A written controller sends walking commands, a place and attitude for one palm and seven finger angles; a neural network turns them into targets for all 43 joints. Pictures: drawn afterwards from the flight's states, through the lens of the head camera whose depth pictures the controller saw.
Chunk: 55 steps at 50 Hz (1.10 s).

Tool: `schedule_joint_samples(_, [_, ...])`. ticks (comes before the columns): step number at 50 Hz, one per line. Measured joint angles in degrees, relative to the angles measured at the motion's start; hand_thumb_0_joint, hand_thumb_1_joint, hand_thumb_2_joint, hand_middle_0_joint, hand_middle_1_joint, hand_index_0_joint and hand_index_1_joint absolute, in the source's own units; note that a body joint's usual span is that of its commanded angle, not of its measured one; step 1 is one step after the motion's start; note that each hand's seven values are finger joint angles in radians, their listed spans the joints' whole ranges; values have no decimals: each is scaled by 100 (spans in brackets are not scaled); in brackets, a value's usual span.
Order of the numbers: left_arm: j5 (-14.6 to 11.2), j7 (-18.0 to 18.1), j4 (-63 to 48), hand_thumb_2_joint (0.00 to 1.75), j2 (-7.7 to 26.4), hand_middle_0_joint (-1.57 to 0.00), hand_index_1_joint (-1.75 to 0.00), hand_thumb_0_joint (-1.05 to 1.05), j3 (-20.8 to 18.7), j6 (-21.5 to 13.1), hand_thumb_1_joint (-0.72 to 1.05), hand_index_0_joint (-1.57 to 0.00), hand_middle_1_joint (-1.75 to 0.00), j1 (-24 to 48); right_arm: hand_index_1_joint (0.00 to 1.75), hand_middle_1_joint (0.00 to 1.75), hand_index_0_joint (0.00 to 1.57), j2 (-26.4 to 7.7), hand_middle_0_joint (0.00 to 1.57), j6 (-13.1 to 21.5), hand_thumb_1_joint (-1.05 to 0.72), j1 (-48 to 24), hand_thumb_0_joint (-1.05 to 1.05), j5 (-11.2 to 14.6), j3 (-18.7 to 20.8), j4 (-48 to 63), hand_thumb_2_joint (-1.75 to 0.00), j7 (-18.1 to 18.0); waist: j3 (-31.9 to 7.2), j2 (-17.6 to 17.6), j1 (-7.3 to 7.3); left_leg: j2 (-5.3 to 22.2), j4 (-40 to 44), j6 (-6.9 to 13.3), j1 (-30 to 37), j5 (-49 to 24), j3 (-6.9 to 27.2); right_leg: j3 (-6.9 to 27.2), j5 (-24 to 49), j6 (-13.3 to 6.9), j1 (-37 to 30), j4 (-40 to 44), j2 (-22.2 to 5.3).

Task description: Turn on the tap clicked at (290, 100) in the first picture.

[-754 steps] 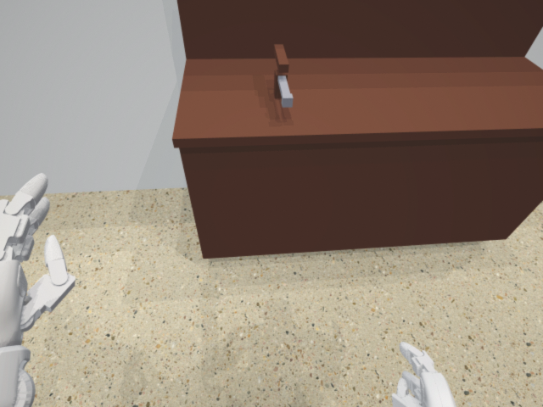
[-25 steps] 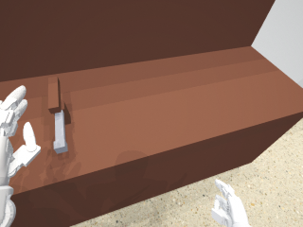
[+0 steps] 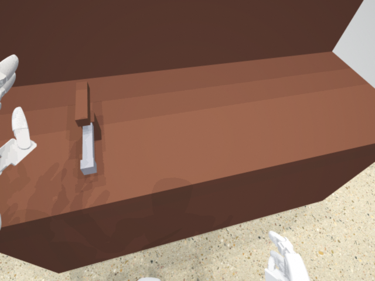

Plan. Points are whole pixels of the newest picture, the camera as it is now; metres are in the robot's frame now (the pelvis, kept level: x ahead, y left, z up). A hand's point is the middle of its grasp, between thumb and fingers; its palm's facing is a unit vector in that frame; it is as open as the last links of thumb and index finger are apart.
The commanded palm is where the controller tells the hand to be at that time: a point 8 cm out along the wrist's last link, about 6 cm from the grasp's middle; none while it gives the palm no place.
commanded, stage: look again from close up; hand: left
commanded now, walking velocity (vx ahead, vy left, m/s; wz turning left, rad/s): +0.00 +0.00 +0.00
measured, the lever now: (88, 166) +0.33 +0.27 +0.01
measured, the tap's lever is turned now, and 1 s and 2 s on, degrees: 0 0 0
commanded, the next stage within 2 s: come to a stop and stand still in 0.20 s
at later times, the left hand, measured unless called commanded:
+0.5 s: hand (9, 148) +0.24 +0.29 +0.20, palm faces +0.45 -0.81 -0.38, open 7.4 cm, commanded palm +0.16 +0.30 +0.18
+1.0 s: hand (27, 177) +0.21 +0.26 +0.17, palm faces +0.36 -0.88 -0.31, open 7.4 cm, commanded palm +0.15 +0.30 +0.18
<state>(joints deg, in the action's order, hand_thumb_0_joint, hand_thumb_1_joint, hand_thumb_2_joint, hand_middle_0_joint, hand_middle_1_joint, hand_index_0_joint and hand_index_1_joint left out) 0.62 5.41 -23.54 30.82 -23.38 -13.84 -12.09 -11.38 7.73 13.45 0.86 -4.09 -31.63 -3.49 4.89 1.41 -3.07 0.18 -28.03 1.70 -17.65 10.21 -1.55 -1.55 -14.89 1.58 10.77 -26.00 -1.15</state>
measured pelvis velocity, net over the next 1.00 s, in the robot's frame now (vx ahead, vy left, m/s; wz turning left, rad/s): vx -0.02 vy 0.03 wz -0.06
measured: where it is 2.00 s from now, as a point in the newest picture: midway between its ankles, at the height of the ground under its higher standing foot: outside the picture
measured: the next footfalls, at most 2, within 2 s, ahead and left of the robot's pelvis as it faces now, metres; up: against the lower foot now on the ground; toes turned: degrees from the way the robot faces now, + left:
none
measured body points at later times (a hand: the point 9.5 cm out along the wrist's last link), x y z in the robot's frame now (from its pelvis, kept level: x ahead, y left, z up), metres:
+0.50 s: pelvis -0.01 +0.02 -0.01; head +0.04 +0.06 +0.44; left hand +0.21 +0.33 +0.22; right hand +0.17 -0.20 -0.07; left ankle +0.05 +0.10 -0.74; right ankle -0.01 -0.13 -0.73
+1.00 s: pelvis -0.02 +0.03 +0.00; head -0.02 +0.06 +0.45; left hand +0.19 +0.31 +0.19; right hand +0.13 -0.21 -0.06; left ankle +0.05 +0.10 -0.74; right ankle -0.02 -0.12 -0.74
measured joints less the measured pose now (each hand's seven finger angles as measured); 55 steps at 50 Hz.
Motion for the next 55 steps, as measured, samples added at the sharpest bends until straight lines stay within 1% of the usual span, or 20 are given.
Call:
schedule_joint_samples(2, [-108, 56, 190, 90, 179, -22, -30, 1, -369, -121, 88, -22, -31, 309, 30, 30, 20, -26, 20, 17, -90, -137, 1, -85, -27, -130, -90, 181, -33, 10, 10, 77, -66, -43, -152, 4, -25, 36, 29, -49, 160, -31, 71])
schedule_joint_samples(5, [-352, 102, 99, 90, 18, -21, -30, 1, -534, -174, 89, -21, -30, -11, 30, 30, 21, -119, 20, 73, -90, -137, 1, -100, 92, -106, -90, 432, -144, -53, 100, 154, -146, -46, -268, 62, -119, 140, 62, -61, 282, -26, 136])
schedule_joint_samples(7, [-455, 71, -157, 90, -275, -20, -30, 1, -303, -221, 89, -21, -30, -542, 30, 30, 21, -221, 20, 164, -90, -59, 1, -65, 206, -79, -90, 549, -182, -80, 145, 145, -155, -16, -247, 106, -194, 215, 44, -28, 291, -43, 119])
schedule_joint_samples(10, [-462, -39, -379, 90, -628, -20, -30, 1, 212, -266, 89, -21, -30, -1293, 30, 30, 21, -332, 20, 224, -90, 42, 1, -56, 338, -138, -90, 574, -197, -39, 196, 87, -133, 27, -177, 138, -253, 266, -13, 30, 257, -84, 55])
schedule_joint_samples(13, [-425, -111, -290, 90, -650, -21, -30, 1, 398, -261, 89, -21, -30, -1562, 30, 30, 21, -359, 20, 187, -90, 50, 1, -65, 378, -289, -90, 488, -135, 96, 188, 36, -143, 49, -175, 138, -225, 232, -49, 53, 248, -125, 8])
schedule_joint_samples(19, [-413, 15, -91, 90, -522, -22, -30, 1, 132, 25, 88, -22, -31, -1051, 30, 30, 20, -294, 20, 178, -90, -66, 1, -24, 354, -389, -90, 374, 122, 246, 64, -28, -194, 106, -223, 78, -124, 124, -3, 89, 224, -123, -45])
schedule_joint_samples(20, [-184, -99, -148, 90, -383, -22, -30, 1, 11, 69, 88, -22, -31, -758, 30, 30, 20, -245, 20, 272, -90, -34, 1, -118, 407, -361, -90, 381, 152, 264, -73, -9, -250, 112, -279, 84, -140, 141, 2, 85, 281, -165, -30])
schedule_joint_samples(21, [-100, -174, -89, 90, -212, -22, -30, 2, -134, -85, 88, -22, -31, -398, 30, 30, 20, -184, 20, 374, -90, -60, 1, -177, 417, -411, -90, 395, 165, 294, -163, 7, -304, 113, -342, 91, -148, 151, 3, 69, 347, -214, -16])
schedule_joint_samples(22, [-143, -147, -101, 90, -132, -22, -30, 2, -266, -166, 88, -22, -31, -136, 30, 30, 20, -123, 20, 399, -90, -148, 1, -160, 389, -435, -90, 437, 206, 322, -177, 5, -317, 116, -336, 85, -162, 164, -1, 23, 365, -265, -16])
schedule_joint_samples(25, [-241, -24, -308, 90, -369, -21, -30, 2, -363, -240, 89, -22, -31, 129, 30, 30, 20, 26, 20, 478, -90, -308, 1, -106, 380, -226, -90, 573, 183, 208, -98, -15, -397, 177, -275, 112, -280, 197, -154, -187, 447, -617, -55])
schedule_joint_samples(27, [-278, -10, -502, 90, -666, -21, -30, 1, -237, -267, 89, -21, -30, -180, 30, 30, 21, 104, 20, 487, -90, -380, 1, -71, 349, -61, -90, 649, 58, 42, -11, -26, -444, 232, -213, 169, -435, 178, -266, -220, 442, -712, -91])
schedule_joint_samples(28, [-288, -28, -545, 90, -804, -21, -30, 1, -129, -275, 89, -21, -30, -420, 30, 30, 21, 134, 20, 460, -90, -398, 1, -52, 317, 14, -90, 669, -25, -62, 47, -26, -465, 253, -192, 197, -508, 196, -188, -194, 415, -656, -97])
schedule_joint_samples(30, [-278, -114, -470, 90, -1013, -20, -30, 1, 140, -233, 89, -21, -30, -846, 30, 30, 21, 166, 20, 355, -90, -384, 1, -23, 253, 116, -90, 639, -165, -337, 192, 8, -493, 273, -162, 227, -526, 209, -78, 20, 324, -530, -79])
schedule_joint_samples(33, [-264, -210, -58, 90, -984, -21, -30, 1, 306, -119, 89, -21, -30, -1199, 30, 30, 21, 243, 20, 133, -90, -266, 1, 11, 147, 101, -90, 489, -336, -476, 287, 31, -412, 208, -127, 196, -494, 180, 34, 151, 226, -323, -56])
schedule_joint_samples(38, [-258, -130, 477, 90, -966, -22, -30, 1, 117, 168, 88, -22, -31, -1154, 30, 30, 21, 213, 20, -67, -90, 55, 1, -6, 83, -55, -90, 270, -376, -235, 165, 60, -245, 187, -76, 142, -449, 140, 165, 67, 147, -102, -6])
schedule_joint_samples(41, [-201, 1, 363, 90, -1175, -21, -30, 1, 158, 247, 89, -22, -31, -920, 30, 30, 21, 49, 20, 31, -90, 215, 1, -13, 139, -157, -90, 213, -274, -126, 59, 59, -202, 220, -54, 75, -389, 77, 219, 44, 76, -13, 4])
schedule_joint_samples(44, [-129, 93, 25, 90, -1350, -21, -30, 1, 331, 196, 89, -21, -30, -779, 30, 30, 21, -93, 20, 157, -90, 249, 1, -17, 217, -260, -90, 196, -188, -60, 23, 54, -189, 234, -24, -21, -351, 30, 241, 51, 19, 10, 0])
schedule_joint_samples(48, [-58, 126, -263, 90, -1293, -21, -30, 1, 440, 13, 89, -21, -30, -801, 30, 30, 21, -142, 20, 236, -90, 157, 1, -37, 309, -284, -90, 196, -222, -23, 109, 58, -180, 222, -2, 5, -346, 29, 250, 45, -21, 65, 7])
schedule_joint_samples(52, [-76, 109, -192, 90, -1056, -21, -30, 1, 311, -103, 89, -21, -30, -917, 30, 30, 20, -85, 20, 226, -90, 55, 1, -36, 346, -197, -90, 200, -319, -51, 221, 75, -124, 199, 9, 17, -357, 49, 293, 57, -56, 194, 28])
schedule_joint_samples(55, [-127, 89, -48, 90, -961, -21, -30, 1, 218, -93, 89, -21, -30, -1011, 30, 30, 20, -30, 20, 197, -90, 18, 1, -29, 335, -149, -90, 210, -362, -70, 248, 82, -62, 199, 27, 1, -367, 62, 326, 71, -87, 297, 37])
